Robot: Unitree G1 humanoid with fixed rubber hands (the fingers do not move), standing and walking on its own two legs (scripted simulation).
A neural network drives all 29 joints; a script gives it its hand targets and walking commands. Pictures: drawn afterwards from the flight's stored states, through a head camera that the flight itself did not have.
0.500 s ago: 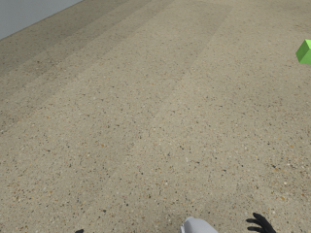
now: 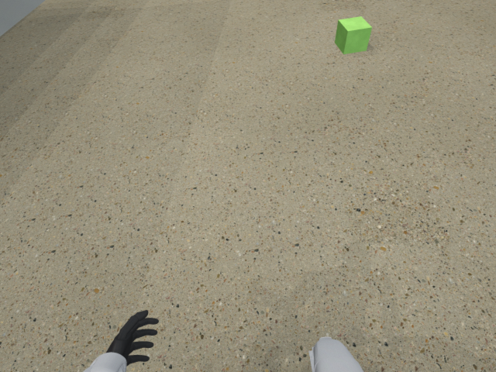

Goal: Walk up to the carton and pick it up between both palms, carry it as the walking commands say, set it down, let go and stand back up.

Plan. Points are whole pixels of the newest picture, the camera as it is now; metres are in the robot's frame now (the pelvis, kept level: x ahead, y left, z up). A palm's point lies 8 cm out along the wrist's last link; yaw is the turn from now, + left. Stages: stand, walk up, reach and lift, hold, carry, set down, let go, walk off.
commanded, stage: walk up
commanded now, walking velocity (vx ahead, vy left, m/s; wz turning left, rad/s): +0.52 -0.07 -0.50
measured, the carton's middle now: (352, 35) +2.36 -0.86 -0.68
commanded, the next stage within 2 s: none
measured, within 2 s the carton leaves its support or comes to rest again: neither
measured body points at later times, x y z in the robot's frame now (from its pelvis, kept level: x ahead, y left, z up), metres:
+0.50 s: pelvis +0.20 -0.05 +0.00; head +0.25 -0.07 +0.45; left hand +0.16 +0.20 -0.12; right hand +0.41 -0.31 -0.09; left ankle +0.32 +0.06 -0.71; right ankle +0.07 -0.17 -0.73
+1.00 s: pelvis +0.41 -0.12 -0.02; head +0.42 -0.14 +0.43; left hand +0.66 +0.05 -0.11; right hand +0.30 -0.37 -0.16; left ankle +0.34 +0.06 -0.73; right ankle +0.47 -0.28 -0.74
